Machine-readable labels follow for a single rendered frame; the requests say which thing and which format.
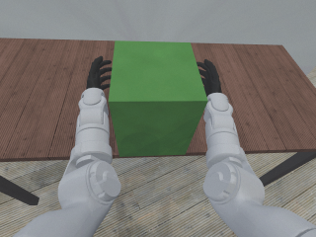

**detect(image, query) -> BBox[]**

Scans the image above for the left robot forearm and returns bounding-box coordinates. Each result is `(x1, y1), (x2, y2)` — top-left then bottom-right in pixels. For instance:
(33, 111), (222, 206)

(62, 88), (113, 178)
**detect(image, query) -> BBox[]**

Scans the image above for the right robot forearm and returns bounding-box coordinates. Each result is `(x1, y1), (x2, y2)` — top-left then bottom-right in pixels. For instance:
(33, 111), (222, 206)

(203, 93), (257, 177)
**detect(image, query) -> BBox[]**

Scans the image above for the left robot upper arm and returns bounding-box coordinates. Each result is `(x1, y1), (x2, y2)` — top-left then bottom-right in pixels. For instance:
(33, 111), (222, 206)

(12, 160), (121, 237)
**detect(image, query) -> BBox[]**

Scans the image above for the right robot hand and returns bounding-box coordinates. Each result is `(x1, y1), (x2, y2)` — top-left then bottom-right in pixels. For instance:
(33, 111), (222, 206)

(197, 59), (222, 96)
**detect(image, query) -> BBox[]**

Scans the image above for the table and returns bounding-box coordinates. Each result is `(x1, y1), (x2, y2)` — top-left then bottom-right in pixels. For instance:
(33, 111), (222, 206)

(0, 38), (316, 205)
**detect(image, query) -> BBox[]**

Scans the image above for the carton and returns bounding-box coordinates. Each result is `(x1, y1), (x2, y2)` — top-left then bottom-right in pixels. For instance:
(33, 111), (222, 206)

(108, 40), (208, 157)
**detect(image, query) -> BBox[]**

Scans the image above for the left robot hand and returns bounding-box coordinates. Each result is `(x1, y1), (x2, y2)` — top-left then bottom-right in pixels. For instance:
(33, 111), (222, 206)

(86, 56), (112, 90)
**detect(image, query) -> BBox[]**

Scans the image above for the right robot upper arm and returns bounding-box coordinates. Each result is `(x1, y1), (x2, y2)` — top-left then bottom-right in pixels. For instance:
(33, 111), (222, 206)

(202, 161), (316, 237)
